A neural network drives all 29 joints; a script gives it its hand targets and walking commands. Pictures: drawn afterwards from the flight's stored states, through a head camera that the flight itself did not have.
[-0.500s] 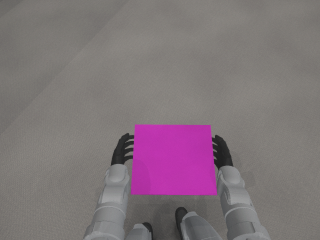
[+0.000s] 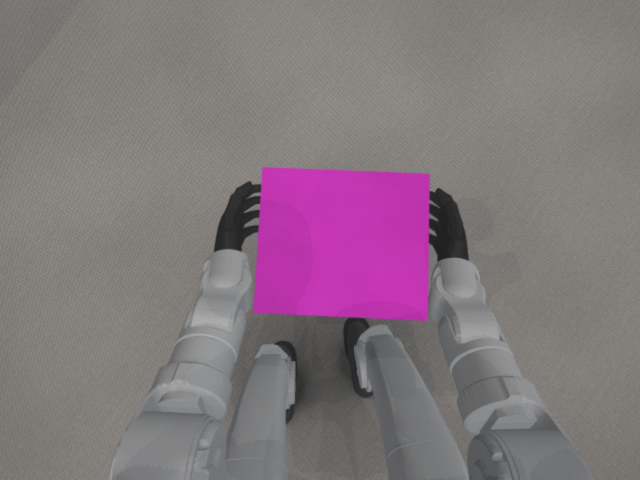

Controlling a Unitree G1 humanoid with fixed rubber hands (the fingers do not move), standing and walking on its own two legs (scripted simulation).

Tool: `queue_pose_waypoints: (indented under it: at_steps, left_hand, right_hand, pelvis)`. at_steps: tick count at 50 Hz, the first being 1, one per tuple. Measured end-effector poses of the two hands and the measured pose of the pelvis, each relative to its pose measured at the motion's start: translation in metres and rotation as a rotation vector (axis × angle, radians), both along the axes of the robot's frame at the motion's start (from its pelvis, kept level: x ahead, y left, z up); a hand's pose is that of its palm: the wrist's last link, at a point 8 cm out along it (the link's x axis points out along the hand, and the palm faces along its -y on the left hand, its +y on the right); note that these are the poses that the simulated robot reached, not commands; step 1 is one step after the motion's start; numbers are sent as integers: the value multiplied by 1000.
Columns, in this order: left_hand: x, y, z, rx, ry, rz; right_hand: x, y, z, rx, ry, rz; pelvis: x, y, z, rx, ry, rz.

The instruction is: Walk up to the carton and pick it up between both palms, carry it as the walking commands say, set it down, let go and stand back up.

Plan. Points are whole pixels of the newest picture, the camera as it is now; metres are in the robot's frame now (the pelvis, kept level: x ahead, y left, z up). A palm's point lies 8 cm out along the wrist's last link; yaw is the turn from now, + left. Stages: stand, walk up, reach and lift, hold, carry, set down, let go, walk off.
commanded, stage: set down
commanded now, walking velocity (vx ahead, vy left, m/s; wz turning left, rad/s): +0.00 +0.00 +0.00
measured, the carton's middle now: (338, 251) +0.37 -0.03 -0.19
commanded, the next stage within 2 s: none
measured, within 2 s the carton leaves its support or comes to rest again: neither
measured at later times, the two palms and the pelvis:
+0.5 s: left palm (250, 231) +0.42 +0.10 -0.21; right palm (433, 244) +0.37 -0.18 -0.20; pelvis +0.01 +0.02 -0.05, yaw -2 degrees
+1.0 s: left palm (260, 211) +0.47 +0.09 -0.29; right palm (417, 223) +0.42 -0.18 -0.30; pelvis +0.00 +0.02 -0.14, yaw -1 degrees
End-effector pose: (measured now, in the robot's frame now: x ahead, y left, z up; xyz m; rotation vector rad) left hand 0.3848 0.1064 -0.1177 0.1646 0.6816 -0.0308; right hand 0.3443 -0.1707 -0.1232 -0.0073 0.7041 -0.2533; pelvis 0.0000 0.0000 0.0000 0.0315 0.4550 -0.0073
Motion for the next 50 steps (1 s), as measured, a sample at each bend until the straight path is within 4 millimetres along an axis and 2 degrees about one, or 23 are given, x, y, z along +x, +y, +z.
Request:
queue_pose_waypoints:
  at_steps: [8, 16, 21, 29, 32, 37, 44, 50]
  left_hand:
    - [27, -8, -30, 0, 24, -19]
    - [33, -11, -73, -21, 59, -27]
    - [29, -8, -89, -29, 57, -23]
    - [40, -6, -89, -21, -16, -41]
    - [47, -6, -97, -20, -19, -39]
    - [58, -9, -121, -26, 0, -26]
    - [72, -10, -154, -4, 18, -19]
    - [82, -13, -171, -2, 24, -6]
  right_hand:
    - [19, -7, -32, -10, 29, -4]
    - [23, -9, -68, 3, 59, -44]
    - [21, -7, -79, 5, 59, -51]
    - [26, -4, -86, 2, -10, -54]
    - [32, -4, -96, -6, -12, -42]
    - [43, -6, -122, -28, 11, -14]
    - [62, -7, -156, -6, 27, -8]
    - [73, -11, -177, 21, 30, -14]
  pelvis:
    - [16, 0, -14, 1, 117, 0]
    - [25, 3, -32, -2, 261, -10]
    - [21, 8, -43, -8, 302, -11]
    - [5, 23, -66, -25, 296, -17]
    - [-3, 27, -78, -28, 289, -19]
    - [-12, 27, -100, -24, 287, -20]
    - [-9, 24, -127, -11, 320, -18]
    - [-1, 18, -142, 3, 332, -15]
